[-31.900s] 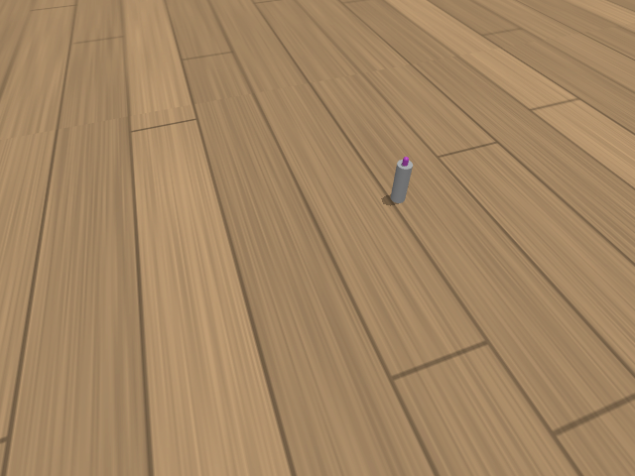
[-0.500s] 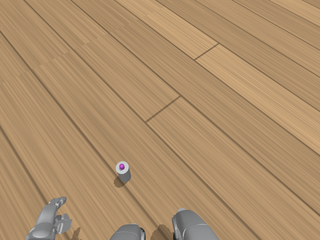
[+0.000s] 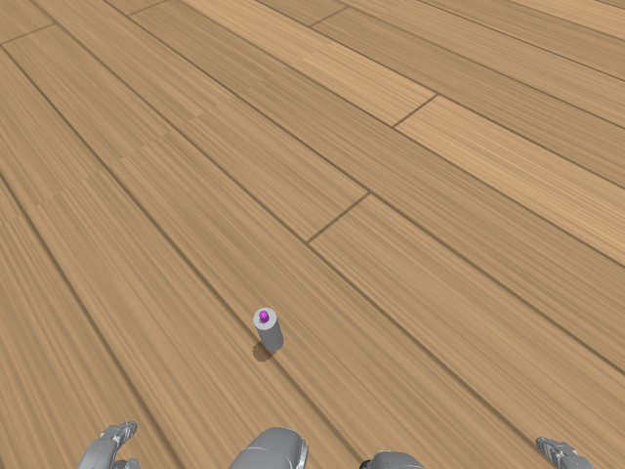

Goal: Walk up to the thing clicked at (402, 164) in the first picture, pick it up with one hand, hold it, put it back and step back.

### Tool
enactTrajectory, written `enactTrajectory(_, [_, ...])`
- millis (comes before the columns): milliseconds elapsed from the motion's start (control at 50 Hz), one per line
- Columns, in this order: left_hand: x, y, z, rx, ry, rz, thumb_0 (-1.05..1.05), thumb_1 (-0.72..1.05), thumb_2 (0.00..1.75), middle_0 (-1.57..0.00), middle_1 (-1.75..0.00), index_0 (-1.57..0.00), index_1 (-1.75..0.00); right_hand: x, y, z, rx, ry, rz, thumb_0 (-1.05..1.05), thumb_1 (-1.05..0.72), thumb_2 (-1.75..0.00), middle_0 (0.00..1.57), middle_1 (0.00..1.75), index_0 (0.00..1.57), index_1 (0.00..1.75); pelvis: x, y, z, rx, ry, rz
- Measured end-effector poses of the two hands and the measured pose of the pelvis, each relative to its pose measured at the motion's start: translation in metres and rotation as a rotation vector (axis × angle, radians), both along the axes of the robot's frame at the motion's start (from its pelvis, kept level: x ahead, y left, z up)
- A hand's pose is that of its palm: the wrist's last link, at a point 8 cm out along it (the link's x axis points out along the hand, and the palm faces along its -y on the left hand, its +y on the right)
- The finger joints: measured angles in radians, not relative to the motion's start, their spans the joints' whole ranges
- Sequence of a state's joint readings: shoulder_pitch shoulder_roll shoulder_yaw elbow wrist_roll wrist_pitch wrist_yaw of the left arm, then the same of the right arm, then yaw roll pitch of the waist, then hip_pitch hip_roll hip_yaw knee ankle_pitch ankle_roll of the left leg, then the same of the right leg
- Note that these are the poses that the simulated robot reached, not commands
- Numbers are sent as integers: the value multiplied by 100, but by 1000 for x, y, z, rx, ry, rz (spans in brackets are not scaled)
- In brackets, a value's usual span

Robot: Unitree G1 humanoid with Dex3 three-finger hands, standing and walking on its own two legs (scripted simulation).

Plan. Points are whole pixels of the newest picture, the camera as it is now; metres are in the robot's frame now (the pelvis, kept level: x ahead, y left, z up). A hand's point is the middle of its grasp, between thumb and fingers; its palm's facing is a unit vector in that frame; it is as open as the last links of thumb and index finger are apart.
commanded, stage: step back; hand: left
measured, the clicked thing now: (268, 328) +0.50 +0.20 -0.65
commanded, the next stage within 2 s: none
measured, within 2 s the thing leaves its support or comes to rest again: neither
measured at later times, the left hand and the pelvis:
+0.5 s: hand out of the picture -0.06 +0.28 -0.16, palm faces -0.02 -0.92 -0.39, open 7.4 cm; pelvis -0.15 +0.00 -0.01, yaw -2 degrees
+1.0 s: hand out of the picture -0.18 +0.25 -0.15, palm faces +0.03 -0.94 -0.35, open 7.4 cm; pelvis -0.31 -0.02 -0.01, yaw +3 degrees
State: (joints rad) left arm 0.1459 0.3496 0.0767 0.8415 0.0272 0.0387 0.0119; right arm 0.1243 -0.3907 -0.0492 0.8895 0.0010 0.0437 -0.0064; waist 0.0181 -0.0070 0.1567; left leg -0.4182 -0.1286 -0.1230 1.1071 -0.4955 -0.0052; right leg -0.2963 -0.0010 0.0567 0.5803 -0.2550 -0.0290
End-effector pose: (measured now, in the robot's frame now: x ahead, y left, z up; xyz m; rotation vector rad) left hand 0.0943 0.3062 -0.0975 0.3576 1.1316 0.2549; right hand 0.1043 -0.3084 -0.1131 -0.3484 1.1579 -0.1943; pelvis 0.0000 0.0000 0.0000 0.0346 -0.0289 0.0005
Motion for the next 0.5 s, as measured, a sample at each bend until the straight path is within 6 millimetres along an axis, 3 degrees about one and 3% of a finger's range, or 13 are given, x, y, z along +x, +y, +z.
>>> enactTrajectory(80, [-9, 5, -1, -4, -37, -20, 1, 90, 89, -20, -30, -21, -30, -26, -2, 2, -46, 29, 18, 1, -91, -90, 20, 30, 20, 30, -23, 8, -2, -16, 14, 24])
enactTrajectory(180, [-29, 20, -22, -37, -74, -19, 1, 90, 89, -20, -30, -21, -30, -63, 11, 1, -85, 46, 36, 1, -91, -90, 20, 30, 20, 29, -57, 20, -14, 0, -22, 49])
enactTrajectory(320, [-82, 21, -21, -75, -13, 16, 1, 90, 89, -20, -30, -20, -30, -107, 27, 23, -69, 43, 43, 1, -90, -90, 21, 30, 20, 30, -90, 19, 1, -64, -8, 37])
enactTrajectory(420, [-126, 22, -23, -50, 31, 17, 1, 90, 90, -20, -30, -20, -30, -117, 17, 25, -76, -24, 45, 1, -90, -90, 21, 30, 21, 30, -119, 11, -1, -55, 4, 5])
enactTrajectory(500, [-157, 13, -27, -19, 65, -11, 1, 90, 90, -20, -30, -20, -30, -129, 0, 15, -70, -85, 43, 1, -90, -90, 21, 30, 21, 30, -148, -1, -12, -37, -2, -36])
